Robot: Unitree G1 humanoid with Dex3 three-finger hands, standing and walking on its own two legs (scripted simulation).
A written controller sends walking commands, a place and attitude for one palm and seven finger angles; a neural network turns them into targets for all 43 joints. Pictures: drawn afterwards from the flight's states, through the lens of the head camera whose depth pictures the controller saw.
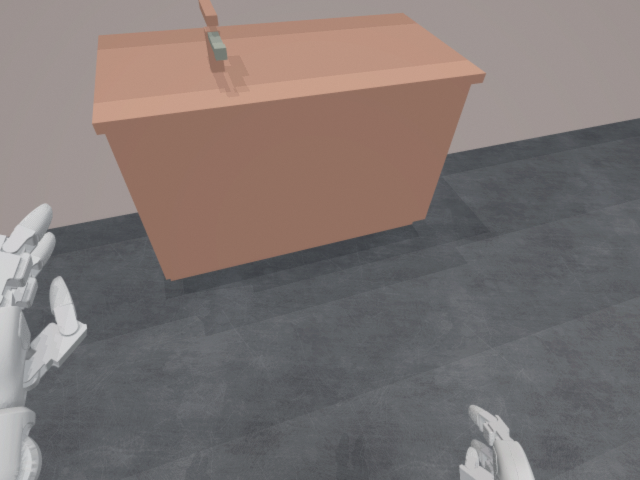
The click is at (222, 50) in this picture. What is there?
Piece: tap's lever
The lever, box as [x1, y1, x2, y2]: [213, 44, 227, 60]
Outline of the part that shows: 213,45 216,60 227,59 224,44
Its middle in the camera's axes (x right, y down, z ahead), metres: -0.25 -0.46 +0.95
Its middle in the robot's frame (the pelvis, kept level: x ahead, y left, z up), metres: +1.01 +0.31 +0.08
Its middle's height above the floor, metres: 0.85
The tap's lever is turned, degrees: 0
